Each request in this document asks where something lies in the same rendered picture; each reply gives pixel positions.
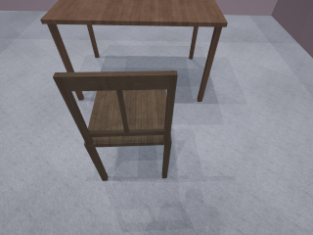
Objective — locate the table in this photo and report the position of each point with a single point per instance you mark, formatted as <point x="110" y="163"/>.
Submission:
<point x="196" y="13"/>

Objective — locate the chair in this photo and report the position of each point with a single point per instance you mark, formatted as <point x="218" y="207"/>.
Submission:
<point x="131" y="108"/>

